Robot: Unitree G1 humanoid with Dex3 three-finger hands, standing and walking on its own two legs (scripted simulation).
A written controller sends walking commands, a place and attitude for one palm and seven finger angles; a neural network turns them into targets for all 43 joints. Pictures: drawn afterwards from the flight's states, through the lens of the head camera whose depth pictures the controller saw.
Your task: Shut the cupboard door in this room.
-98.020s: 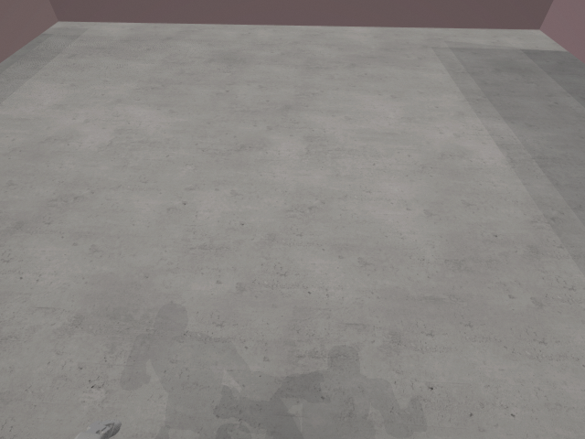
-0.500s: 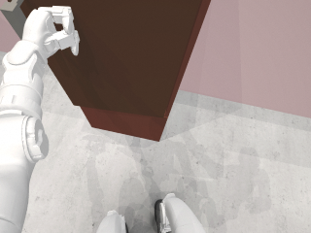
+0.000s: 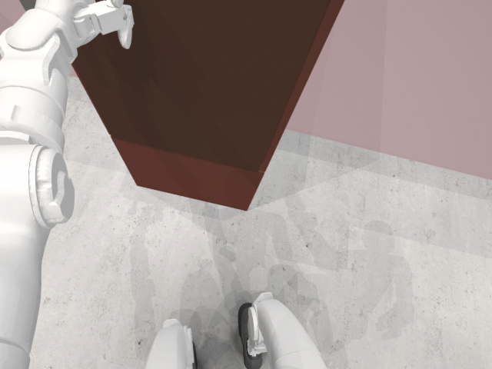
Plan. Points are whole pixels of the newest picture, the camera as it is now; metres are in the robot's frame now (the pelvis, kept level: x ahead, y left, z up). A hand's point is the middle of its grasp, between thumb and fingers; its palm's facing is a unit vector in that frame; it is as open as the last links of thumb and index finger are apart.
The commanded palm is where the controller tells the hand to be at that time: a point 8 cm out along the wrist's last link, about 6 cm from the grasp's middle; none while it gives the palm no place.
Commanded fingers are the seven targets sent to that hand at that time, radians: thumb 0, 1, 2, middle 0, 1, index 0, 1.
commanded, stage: pull the fist back off the door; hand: left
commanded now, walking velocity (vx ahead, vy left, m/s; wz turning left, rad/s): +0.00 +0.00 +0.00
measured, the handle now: out of the picture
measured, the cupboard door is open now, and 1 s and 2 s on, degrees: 0 0 0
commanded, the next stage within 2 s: draw the hand back to the body in 0.88 s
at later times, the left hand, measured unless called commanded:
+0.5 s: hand (146, 18) +0.58 +0.05 +0.14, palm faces +0.02 -1.00 -0.07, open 3.2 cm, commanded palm +0.55 +0.09 +0.13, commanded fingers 0.00 0.90 0.90 -1.30 -1.50 -1.30 -1.50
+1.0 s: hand (141, 47) +0.53 +0.06 +0.14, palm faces +0.03 -1.00 -0.03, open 3.2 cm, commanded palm +0.49 +0.11 +0.14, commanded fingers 0.00 0.90 0.90 -1.30 -1.50 -1.30 -1.50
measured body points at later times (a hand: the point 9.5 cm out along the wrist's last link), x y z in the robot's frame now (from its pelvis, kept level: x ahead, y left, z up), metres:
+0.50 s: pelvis -0.01 -0.01 +0.01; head +0.14 -0.01 +0.43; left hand +0.57 +0.11 +0.15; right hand -0.08 -0.26 -0.10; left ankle +0.00 +0.10 -0.66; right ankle +0.06 -0.12 -0.66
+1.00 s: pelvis +0.04 -0.02 +0.04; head +0.12 -0.03 +0.48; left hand +0.52 +0.11 +0.14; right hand +0.06 -0.28 -0.08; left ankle +0.00 +0.10 -0.66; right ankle +0.06 -0.12 -0.66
